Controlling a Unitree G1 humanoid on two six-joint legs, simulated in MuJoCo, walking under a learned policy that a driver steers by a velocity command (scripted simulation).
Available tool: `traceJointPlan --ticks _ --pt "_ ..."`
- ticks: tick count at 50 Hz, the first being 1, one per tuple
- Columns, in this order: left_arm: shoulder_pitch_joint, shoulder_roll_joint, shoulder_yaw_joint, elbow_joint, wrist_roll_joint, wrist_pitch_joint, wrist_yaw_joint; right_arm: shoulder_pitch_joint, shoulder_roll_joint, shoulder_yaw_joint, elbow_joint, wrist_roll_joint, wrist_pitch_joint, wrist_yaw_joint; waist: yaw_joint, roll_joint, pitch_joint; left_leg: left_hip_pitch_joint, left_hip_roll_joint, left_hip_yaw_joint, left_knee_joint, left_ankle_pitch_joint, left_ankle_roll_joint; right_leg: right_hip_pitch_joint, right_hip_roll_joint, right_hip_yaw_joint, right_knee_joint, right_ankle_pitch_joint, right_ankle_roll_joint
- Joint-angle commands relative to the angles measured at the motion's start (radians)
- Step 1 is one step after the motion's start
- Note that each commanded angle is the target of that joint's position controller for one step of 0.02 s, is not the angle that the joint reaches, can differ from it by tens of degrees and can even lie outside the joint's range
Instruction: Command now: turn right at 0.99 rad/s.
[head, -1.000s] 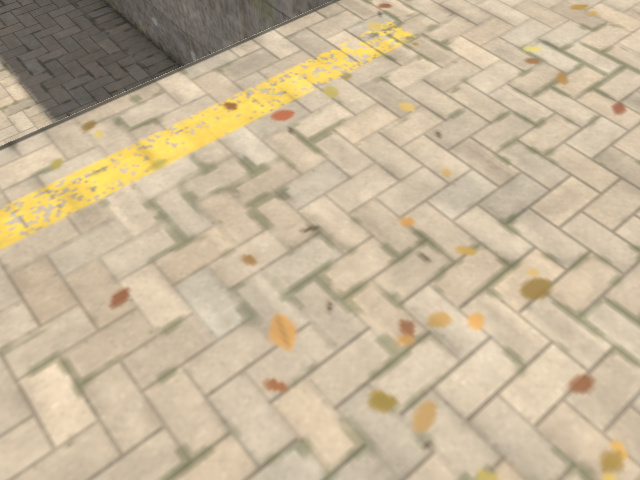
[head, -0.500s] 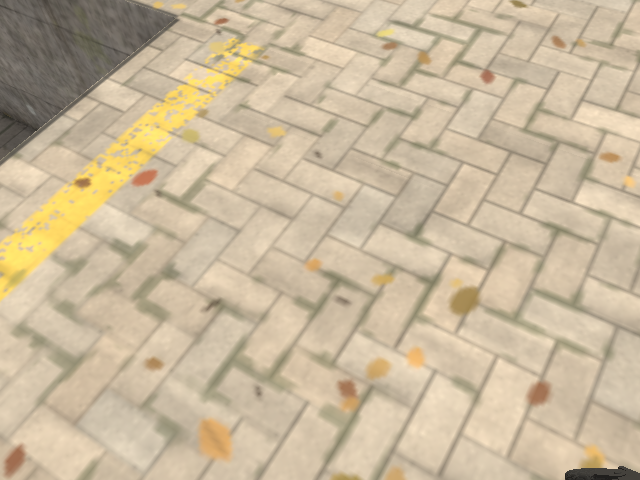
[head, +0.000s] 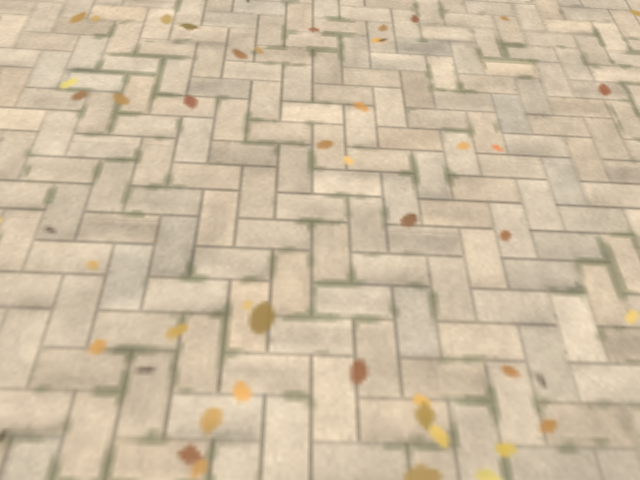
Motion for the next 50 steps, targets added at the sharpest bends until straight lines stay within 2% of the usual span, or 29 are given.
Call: traceJointPlan --ticks 1,5,8,10,12,13,14,15,16,17,18,19,20,21,22,24,25,26,29,30,31,32,33,36,41,44,48,49,50 --pt "-0.042 0.054 0.006 -0.082 -0.004 -0.005 -0.011 0.063 -0.160 -0.052 -0.036 -0.003 -0.011 0.001 -0.046 0.219 -0.059 0.171 0.251 -0.120 -0.092 0.333 0.135 -0.108 -0.038 -0.076 -0.060 -0.008 0.018" --pt "-0.099 0.020 -0.007 -0.118 -0.007 0.000 -0.023 0.089 -0.165 -0.067 -0.027 -0.006 -0.016 0.013 -0.055 0.227 -0.085 0.186 0.306 -0.053 -0.069 0.376 0.150 -0.047 -0.079 -0.116 -0.189 -0.033 0.003" --pt "-0.132 -0.004 -0.016 -0.148 -0.013 0.003 -0.029 0.077 -0.169 -0.076 -0.029 -0.008 -0.021 0.027 -0.050 0.235 -0.102 0.128 0.324 0.026 -0.034 0.396 0.131 0.085 -0.082 -0.165 -0.323 -0.057 -0.027" --pt "-0.142 -0.008 -0.015 -0.162 -0.018 0.005 -0.026 0.085 -0.180 -0.083 -0.027 -0.001 -0.022 0.038 -0.052 0.251 -0.117 0.117 0.337 0.064 0.011 0.422 0.109 0.156 -0.064 -0.203 -0.412 -0.068 -0.048" --pt "-0.142 -0.001 -0.010 -0.175 -0.011 0.005 -0.020 0.099 -0.191 -0.090 -0.024 0.016 -0.019 0.048 -0.047 0.257 -0.126 0.105 0.364 0.089 0.084 0.420 0.075 0.218 -0.050 -0.212 -0.523 -0.067 -0.074" --pt "-0.102 -0.001 -0.006 -0.167 -0.003 0.001 -0.013 0.091 -0.193 -0.093 -0.023 0.029 -0.014 0.051 -0.013 0.229 -0.138 0.062 0.363 0.121 0.164 0.382 0.037 0.298 -0.039 -0.209 -0.639 0.003 -0.093" --pt "-0.013 0.030 0.007 -0.136 0.011 -0.012 0.003 0.115 -0.184 -0.093 -0.015 0.032 -0.009 0.055 0.035 0.124 -0.166 -0.050 0.328 0.163 0.324 0.270 -0.022 0.453 -0.050 -0.121 -0.780 0.122 -0.119" --pt "0.017 0.160 0.033 -0.132 0.015 -0.025 0.024 0.167 -0.116 -0.077 -0.037 0.016 -0.002 0.059 0.009 -0.162 -0.150 -0.324 0.209 0.213 0.585 -0.333 -0.091 0.593 -0.289 0.233 -0.865 0.421 -0.176" --pt "0.050 0.262 0.065 -0.159 -0.010 -0.030 0.029 0.080 -0.098 -0.062 -0.120 -0.015 0.013 0.044 0.050 -0.216 -0.166 -0.509 0.075 0.051 0.728 -0.522 -0.139 0.557 -0.451 0.486 -0.831 0.696 -0.358" --pt "0.084 0.157 0.034 -0.135 -0.026 -0.040 0.037 0.081 -0.124 -0.073 -0.066 -0.025 0.027 0.042 0.032 0.000 -0.130 -0.537 0.144 -0.023 0.822 -0.443 -0.140 0.628 -0.374 0.281 -0.703 1.084 -0.318" --pt "0.054 0.177 0.044 -0.152 -0.012 -0.031 0.048 0.081 -0.093 -0.054 -0.103 0.000 0.021 0.033 0.063 -0.174 -0.218 -0.504 0.097 -0.037 0.824 -0.401 -0.137 0.559 -0.385 0.313 -0.777 0.812 -0.392" --pt "-0.035 0.115 0.025 -0.152 -0.006 -0.025 0.054 0.052 -0.133 -0.063 -0.078 0.004 0.014 0.028 0.021 -0.088 -0.120 -0.497 0.132 -0.071 0.775 -0.274 -0.131 0.495 -0.289 0.242 -0.836 0.601 -0.334" --pt "-0.113 0.067 0.005 -0.164 -0.015 -0.026 0.064 0.070 -0.156 -0.076 -0.060 -0.002 0.015 0.029 -0.011 -0.110 -0.110 -0.447 0.119 -0.056 0.754 -0.212 -0.120 0.459 -0.238 0.175 -0.837 0.589 -0.299" --pt "-0.129 0.027 -0.015 -0.157 -0.006 -0.028 0.059 0.126 -0.165 -0.076 -0.012 0.002 0.020 0.035 -0.030 -0.086 -0.125 -0.386 0.102 -0.035 0.762 -0.178 -0.117 0.442 -0.209 0.116 -0.831 0.702 -0.283" --pt "-0.112 0.020 -0.022 -0.147 -0.009 -0.037 0.060 0.149 -0.161 -0.078 0.000 0.007 0.029 0.042 -0.034 -0.054 -0.140 -0.350 0.092 -0.032 0.750 -0.162 -0.109 0.444 -0.213 0.088 -0.834 0.730 -0.275" --pt "-0.104 -0.023 -0.046 -0.123 0.000 -0.056 0.059 0.174 -0.111 -0.062 0.030 0.017 0.041 0.054 -0.039 -0.009 -0.148 -0.274 0.088 -0.036 0.672 -0.143 -0.094 0.428 -0.216 0.045 -0.864 0.704 -0.258" --pt "-0.105 -0.048 -0.060 -0.110 0.007 -0.065 0.061 0.176 -0.083 -0.052 0.041 0.022 0.045 0.060 -0.038 -0.006 -0.139 -0.235 0.086 -0.049 0.598 -0.137 -0.089 0.417 -0.219 0.027 -0.886 0.645 -0.246" --pt "-0.102 -0.053 -0.067 -0.096 0.015 -0.071 0.064 0.172 -0.069 -0.047 0.048 0.023 0.048 0.064 -0.030 -0.022 -0.118 -0.201 0.076 -0.062 0.528 -0.135 -0.083 0.399 -0.223 0.013 -0.905 0.571 -0.238" --pt "-0.077 0.025 -0.049 -0.064 0.023 -0.070 0.074 0.134 -0.109 -0.062 0.038 0.017 0.049 0.069 -0.001 -0.065 -0.054 -0.205 0.030 -0.067 0.471 -0.180 -0.059 0.383 -0.264 0.021 -0.903 0.443 -0.254" --pt "-0.019 0.057 -0.036 -0.050 0.023 -0.067 0.071 0.127 -0.125 -0.066 0.031 0.009 0.045 0.073 0.026 -0.067 -0.074 -0.249 0.031 -0.050 0.490 -0.197 -0.049 0.425 -0.290 0.067 -0.955 0.169 -0.274" --pt "0.008 0.070 -0.030 -0.044 0.025 -0.068 0.067 0.095 -0.138 -0.070 0.017 0.003 0.043 0.082 0.044 -0.072 -0.054 -0.321 0.042 -0.055 0.500 -0.203 -0.040 0.456 -0.325 0.137 -1.016 -0.114 -0.288" --pt "0.013 0.072 -0.028 -0.042 0.026 -0.073 0.065 0.063 -0.145 -0.075 0.004 0.003 0.040 0.092 0.050 -0.070 -0.020 -0.398 0.048 -0.066 0.506 -0.203 -0.034 0.486 -0.354 0.198 -1.064 -0.285 -0.293" --pt "0.017 0.068 -0.026 -0.038 0.026 -0.082 0.064 0.041 -0.143 -0.078 -0.004 0.003 0.034 0.100 0.051 -0.055 0.011 -0.468 0.055 -0.081 0.513 -0.195 -0.028 0.521 -0.376 0.232 -1.093 -0.359 -0.295" --pt "0.031 0.046 -0.021 -0.022 0.027 -0.122 0.072 0.036 -0.109 -0.079 -0.005 0.007 0.012 0.110 0.035 0.007 0.022 -0.573 0.077 -0.101 0.529 -0.151 -0.014 0.616 -0.397 0.189 -1.118 -0.304 -0.277" --pt "0.043 0.052 -0.008 -0.002 0.023 -0.162 0.067 -0.026 -0.088 -0.075 -0.050 0.012 0.006 0.130 0.034 -0.004 -0.002 -0.561 0.111 -0.071 0.492 -0.088 -0.010 0.602 -0.399 0.021 -1.125 -0.215 -0.235" --pt "0.054 0.078 0.002 0.010 0.027 -0.171 0.061 -0.085 -0.091 -0.069 -0.087 0.011 0.007 0.145 0.041 -0.026 0.015 -0.525 0.125 -0.041 0.440 -0.077 0.004 0.562 -0.402 -0.080 -1.122 -0.196 -0.206" --pt "0.092 0.105 0.008 0.035 0.037 -0.166 0.053 -0.163 -0.107 -0.060 -0.131 0.003 0.006 0.153 0.060 -0.033 0.054 -0.493 0.118 0.038 0.397 -0.117 0.055 0.562 -0.403 -0.201 -1.094 -0.149 -0.179" --pt "0.086 0.110 0.007 0.038 0.039 -0.163 0.051 -0.153 -0.109 -0.057 -0.131 0.003 0.005 0.151 0.046 -0.031 0.054 -0.442 0.100 0.064 0.378 -0.132 0.074 0.550 -0.393 -0.244 -1.062 -0.060 -0.170" --pt "0.062 0.124 0.008 0.035 0.038 -0.161 0.049 -0.097 -0.117 -0.059 -0.115 0.005 0.003 0.145 0.006 -0.035 0.029 -0.329 0.051 0.107 0.358 -0.165 0.096 0.515 -0.373 -0.302 -0.973 0.184 -0.157"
